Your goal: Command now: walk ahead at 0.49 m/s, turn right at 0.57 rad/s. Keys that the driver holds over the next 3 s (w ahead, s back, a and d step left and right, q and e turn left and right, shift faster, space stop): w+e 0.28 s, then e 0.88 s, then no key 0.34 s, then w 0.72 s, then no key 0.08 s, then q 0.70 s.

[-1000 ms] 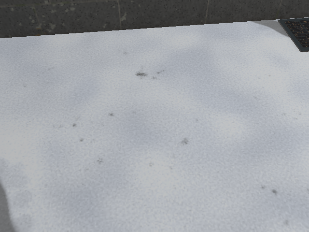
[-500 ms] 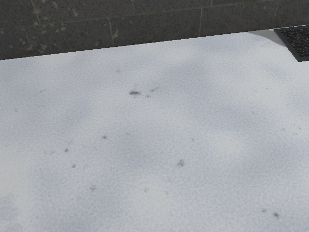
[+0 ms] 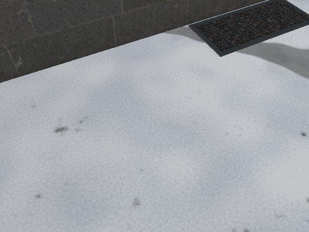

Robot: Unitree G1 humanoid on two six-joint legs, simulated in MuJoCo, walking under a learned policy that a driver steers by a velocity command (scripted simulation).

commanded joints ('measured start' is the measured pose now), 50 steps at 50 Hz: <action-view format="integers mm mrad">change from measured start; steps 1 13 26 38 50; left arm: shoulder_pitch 17 -245 -74 -56 -52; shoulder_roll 5 40 159 152 86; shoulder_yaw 0 -8 36 30 17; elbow -83 -238 -246 -253 -291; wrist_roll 7 12 37 15 8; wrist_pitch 11 5 -6 63 102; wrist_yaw -7 -75 -21 20 13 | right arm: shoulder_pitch -45 68 6 -159 -110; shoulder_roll -129 -242 -141 -152 -169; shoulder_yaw -30 -61 -16 -20 -33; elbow -51 -31 -171 -247 -261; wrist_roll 1 35 -6 8 -13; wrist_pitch -21 42 55 56 108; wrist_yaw -8 -21 -38 -14 -46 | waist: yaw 29 -27 -27 17 12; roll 104 112 18 -110 215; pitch -7 35 -155 -135 -118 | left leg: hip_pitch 60 283 -358 -240 71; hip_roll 306 318 89 -24 262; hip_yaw -209 77 -164 -202 -235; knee -235 -76 741 202 -23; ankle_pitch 71 467 -175 -42 351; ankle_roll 174 94 -91 -80 195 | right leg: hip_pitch -129 -39 342 414 -5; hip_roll -78 26 -95 -32 86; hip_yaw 71 -120 212 393 -4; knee -61 -504 -815 -667 -54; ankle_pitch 92 142 819 457 -131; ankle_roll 11 -51 -260 -147 138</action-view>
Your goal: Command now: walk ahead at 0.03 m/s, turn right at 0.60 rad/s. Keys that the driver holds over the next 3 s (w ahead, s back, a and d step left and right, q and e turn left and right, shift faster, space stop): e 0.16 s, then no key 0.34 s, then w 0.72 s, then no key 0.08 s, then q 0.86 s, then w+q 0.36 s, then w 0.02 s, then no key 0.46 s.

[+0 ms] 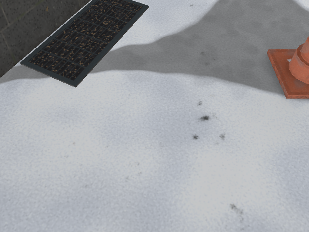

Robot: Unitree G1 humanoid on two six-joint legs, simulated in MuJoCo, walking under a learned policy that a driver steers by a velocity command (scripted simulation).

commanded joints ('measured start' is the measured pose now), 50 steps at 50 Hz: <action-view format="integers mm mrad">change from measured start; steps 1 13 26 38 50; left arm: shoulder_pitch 1 101 -20 -121 -93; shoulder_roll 38 201 42 33 35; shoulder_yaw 9 46 -18 -8 -8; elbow -87 -106 -21 -38 -31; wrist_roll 1 55 39 -6 -1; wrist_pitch -7 -30 -64 -135 -143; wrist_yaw -4 -22 -17 -41 -76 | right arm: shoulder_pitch -9 -30 2 245 243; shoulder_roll -169 -124 -101 -166 -225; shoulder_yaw -48 -37 -27 -41 -52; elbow -58 -69 -8 77 78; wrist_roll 0 -1 23 32 56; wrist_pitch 5 10 30 -75 -50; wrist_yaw -13 9 6 14 21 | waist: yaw -9 50 31 -55 12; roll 212 -236 -102 168 173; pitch -152 -167 -124 53 3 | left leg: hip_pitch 211 -327 -38 429 224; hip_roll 241 20 37 330 233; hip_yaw -146 5 -42 -503 -124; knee -132 589 261 -283 -202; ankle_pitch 361 -517 -233 -353 207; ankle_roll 216 -85 -90 247 128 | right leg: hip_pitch -34 456 377 -378 192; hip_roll -46 -451 -239 -77 -32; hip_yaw -39 402 167 -7 -133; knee -98 -797 -815 -99 -600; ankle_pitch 38 755 422 3 352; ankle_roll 15 -419 -317 -119 -134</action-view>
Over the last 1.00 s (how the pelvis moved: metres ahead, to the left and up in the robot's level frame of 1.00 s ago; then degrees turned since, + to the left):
0.37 -0.08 0.00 -36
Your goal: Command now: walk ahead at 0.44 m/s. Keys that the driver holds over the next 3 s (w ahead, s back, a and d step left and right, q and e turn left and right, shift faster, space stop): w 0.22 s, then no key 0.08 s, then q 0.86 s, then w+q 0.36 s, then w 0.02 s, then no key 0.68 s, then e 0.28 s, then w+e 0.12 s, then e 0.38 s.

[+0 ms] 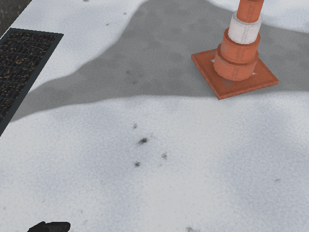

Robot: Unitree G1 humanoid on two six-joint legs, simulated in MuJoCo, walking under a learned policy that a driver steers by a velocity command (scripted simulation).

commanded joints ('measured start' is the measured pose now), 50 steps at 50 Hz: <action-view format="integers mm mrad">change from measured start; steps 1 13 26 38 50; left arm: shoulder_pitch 124 156 160 134 142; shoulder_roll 142 120 167 96 270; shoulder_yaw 58 32 49 14 78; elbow -26 48 98 31 36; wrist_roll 0 28 9 34 65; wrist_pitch -12 -51 35 65 44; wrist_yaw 12 29 93 95 76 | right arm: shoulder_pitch -68 -178 -196 -271 -261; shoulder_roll -172 -74 -140 -173 -94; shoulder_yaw -36 -11 -47 -55 -43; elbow -63 -137 -198 -291 -353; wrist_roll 2 -27 -35 -32 -6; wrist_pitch -10 -13 -24 47 84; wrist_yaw -4 -3 54 -17 -28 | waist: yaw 159 72 43 112 72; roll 114 -44 -37 111 -273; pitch -41 19 -114 -172 -80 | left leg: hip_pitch -192 -732 -404 -359 -698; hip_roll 161 96 -83 91 -214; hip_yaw -51 -65 28 -366 -160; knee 135 764 182 36 469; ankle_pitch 562 228 394 389 -192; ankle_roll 156 27 129 291 69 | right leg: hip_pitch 341 330 510 41 380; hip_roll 62 -172 -132 47 -308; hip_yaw -51 195 -51 109 489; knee -53 -455 48 342 -308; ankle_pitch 14 214 636 -244 54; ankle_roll -55 -219 -76 102 -176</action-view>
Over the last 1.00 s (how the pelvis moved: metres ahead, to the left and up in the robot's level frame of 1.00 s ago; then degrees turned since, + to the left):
0.12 -0.10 -0.01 -11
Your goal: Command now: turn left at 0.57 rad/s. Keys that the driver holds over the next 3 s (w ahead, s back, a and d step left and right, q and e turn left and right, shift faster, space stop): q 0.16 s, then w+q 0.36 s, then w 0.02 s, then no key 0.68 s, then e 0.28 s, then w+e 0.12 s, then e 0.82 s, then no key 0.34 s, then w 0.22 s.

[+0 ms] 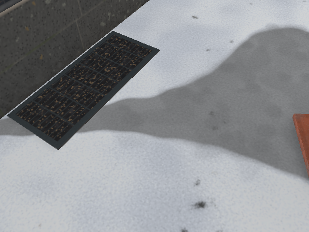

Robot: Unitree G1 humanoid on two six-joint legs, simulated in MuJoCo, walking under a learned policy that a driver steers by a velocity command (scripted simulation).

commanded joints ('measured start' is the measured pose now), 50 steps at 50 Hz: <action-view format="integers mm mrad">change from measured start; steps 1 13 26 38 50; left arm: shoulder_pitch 19 50 -88 -143 -149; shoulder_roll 209 202 169 111 91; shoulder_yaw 62 67 54 25 6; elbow -76 -81 -128 -99 -45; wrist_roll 48 -14 -1 -3 15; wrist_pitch -8 12 -105 -94 -22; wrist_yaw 5 22 -47 -77 -41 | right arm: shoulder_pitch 13 -89 163 181 201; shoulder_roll -151 -53 -104 -134 -23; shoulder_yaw -45 -7 -13 -17 24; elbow -98 -121 -29 71 102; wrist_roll -14 6 -1 -1 -22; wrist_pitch -31 -8 -106 -86 -9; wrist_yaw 3 39 38 -7 -15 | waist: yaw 9 99 -20 -10 -23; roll -289 -237 82 89 -191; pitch -85 -56 45 -18 -75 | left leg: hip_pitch -198 -129 498 379 192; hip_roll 32 164 388 313 170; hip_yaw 51 228 -237 -5 152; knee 412 269 -383 -215 209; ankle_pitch -368 -178 -84 548 -263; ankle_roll -41 -92 254 118 -98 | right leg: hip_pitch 153 261 -573 -111 -18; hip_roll -443 -321 -125 -20 -195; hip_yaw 441 70 -22 -66 111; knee -260 -304 530 -18 -282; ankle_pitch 228 -131 -81 288 114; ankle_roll -288 -217 -11 -31 -225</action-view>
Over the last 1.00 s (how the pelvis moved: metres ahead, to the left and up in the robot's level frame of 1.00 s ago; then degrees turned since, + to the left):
0.33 -0.05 0.00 20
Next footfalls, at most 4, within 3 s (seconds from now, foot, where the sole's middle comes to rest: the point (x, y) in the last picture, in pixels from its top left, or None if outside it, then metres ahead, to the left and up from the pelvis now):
0.42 left None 0.02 0.13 -0.77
0.82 right None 0.37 0.06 -0.77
1.10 left None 0.21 0.25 -0.77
1.86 left None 0.37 0.29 -0.77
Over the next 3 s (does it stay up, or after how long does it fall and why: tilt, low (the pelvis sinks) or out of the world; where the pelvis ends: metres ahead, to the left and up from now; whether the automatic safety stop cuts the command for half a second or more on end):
stays up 0.38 0.14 0.01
